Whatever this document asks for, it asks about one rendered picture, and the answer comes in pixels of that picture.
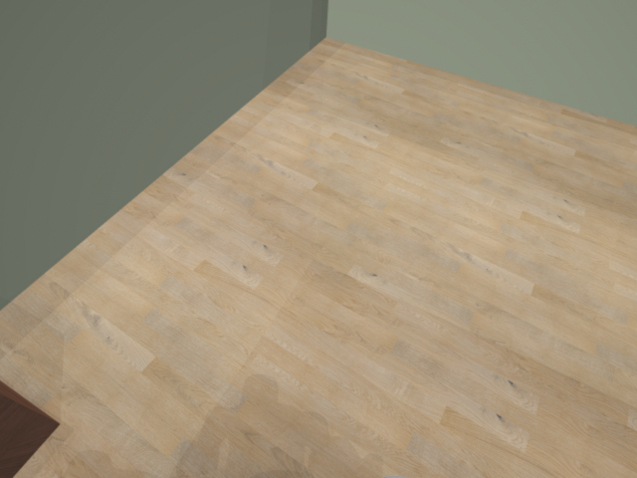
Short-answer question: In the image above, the cabinet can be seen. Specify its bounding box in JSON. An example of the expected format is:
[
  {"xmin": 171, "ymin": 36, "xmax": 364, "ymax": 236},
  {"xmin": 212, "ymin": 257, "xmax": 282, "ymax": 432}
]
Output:
[{"xmin": 0, "ymin": 380, "xmax": 60, "ymax": 478}]

